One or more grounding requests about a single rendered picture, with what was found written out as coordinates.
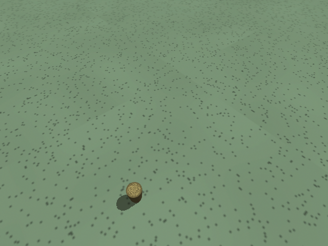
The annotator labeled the cup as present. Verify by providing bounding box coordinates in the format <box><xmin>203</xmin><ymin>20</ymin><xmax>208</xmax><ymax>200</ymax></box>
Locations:
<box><xmin>126</xmin><ymin>182</ymin><xmax>142</xmax><ymax>203</ymax></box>

